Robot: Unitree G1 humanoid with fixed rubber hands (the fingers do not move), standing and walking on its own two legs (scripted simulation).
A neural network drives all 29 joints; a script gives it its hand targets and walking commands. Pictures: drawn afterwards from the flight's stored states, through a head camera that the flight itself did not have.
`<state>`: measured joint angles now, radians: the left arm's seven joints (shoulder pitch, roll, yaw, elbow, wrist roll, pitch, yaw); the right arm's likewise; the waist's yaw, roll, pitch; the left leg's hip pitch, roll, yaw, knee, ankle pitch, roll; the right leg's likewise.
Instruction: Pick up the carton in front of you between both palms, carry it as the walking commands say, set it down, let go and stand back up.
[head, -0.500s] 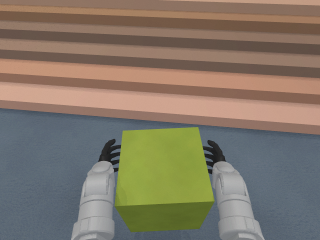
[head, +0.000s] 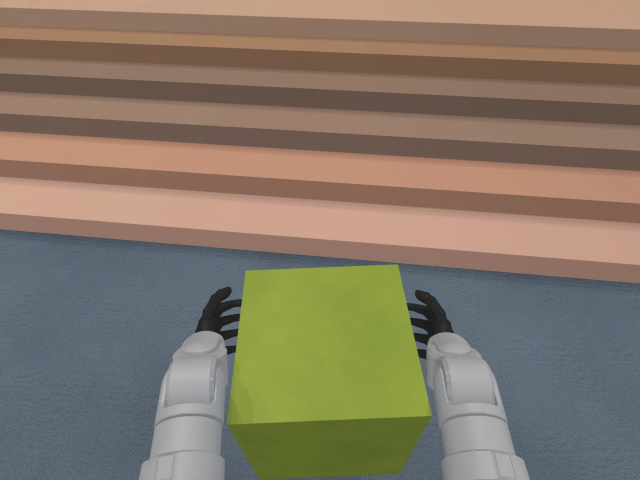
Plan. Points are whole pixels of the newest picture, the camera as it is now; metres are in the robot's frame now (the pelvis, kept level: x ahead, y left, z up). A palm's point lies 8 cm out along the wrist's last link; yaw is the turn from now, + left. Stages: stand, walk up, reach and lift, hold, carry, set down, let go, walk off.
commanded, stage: hold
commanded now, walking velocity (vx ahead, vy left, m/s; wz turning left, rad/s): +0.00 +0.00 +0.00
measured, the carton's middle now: (326, 376) +0.28 +0.00 -0.04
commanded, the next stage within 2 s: carry in 1.16 s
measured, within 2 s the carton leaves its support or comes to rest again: neither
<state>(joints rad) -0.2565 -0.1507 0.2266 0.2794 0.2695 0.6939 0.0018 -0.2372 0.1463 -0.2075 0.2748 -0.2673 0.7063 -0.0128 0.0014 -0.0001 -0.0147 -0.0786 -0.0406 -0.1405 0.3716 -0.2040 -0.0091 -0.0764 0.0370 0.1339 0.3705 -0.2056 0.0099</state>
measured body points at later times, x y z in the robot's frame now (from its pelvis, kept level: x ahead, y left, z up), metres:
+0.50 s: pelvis -0.02 +0.00 +0.00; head -0.06 +0.00 +0.45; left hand +0.29 +0.15 +0.05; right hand +0.29 -0.15 +0.04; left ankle +0.01 +0.13 -0.75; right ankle +0.00 -0.13 -0.75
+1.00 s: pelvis -0.01 +0.00 +0.00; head -0.05 +0.00 +0.45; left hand +0.30 +0.15 +0.05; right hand +0.29 -0.15 +0.04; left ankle +0.01 +0.13 -0.75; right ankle +0.00 -0.13 -0.75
